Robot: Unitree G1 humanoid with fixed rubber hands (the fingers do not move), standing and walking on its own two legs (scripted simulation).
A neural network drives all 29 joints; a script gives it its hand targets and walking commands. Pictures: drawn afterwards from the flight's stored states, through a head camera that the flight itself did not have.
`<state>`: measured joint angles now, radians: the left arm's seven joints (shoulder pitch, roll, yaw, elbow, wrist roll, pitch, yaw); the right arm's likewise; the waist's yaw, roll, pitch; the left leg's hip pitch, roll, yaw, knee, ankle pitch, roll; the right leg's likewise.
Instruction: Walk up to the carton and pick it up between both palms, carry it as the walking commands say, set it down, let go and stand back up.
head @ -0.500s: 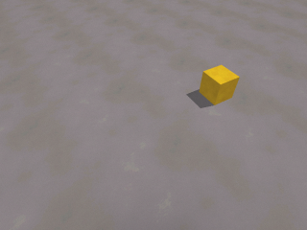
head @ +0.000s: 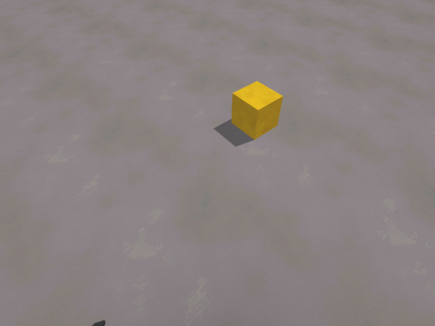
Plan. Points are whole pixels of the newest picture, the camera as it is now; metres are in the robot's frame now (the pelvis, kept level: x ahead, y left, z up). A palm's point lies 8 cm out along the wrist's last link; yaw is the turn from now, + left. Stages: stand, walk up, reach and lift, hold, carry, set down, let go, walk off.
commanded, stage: walk up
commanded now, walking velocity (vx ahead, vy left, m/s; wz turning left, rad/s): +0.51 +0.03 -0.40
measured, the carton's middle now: (255, 110) +1.52 -0.24 -0.63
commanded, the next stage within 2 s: none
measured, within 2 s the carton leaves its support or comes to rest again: neither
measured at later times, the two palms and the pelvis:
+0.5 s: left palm (116, 288) +0.24 +0.24 -0.13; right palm (337, 240) +0.33 -0.26 -0.11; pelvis +0.24 -0.02 +0.00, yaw -7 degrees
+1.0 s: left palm (162, 205) +0.46 +0.17 -0.14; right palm (343, 182) +0.52 -0.34 -0.13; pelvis +0.45 -0.09 -0.01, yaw -9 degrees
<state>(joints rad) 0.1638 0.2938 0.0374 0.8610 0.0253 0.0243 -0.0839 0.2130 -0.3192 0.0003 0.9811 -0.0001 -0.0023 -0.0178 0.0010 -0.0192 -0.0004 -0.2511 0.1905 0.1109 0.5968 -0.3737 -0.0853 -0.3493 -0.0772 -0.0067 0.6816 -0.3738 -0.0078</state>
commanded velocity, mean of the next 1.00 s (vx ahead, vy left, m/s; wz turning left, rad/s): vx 0.51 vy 0.05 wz -0.19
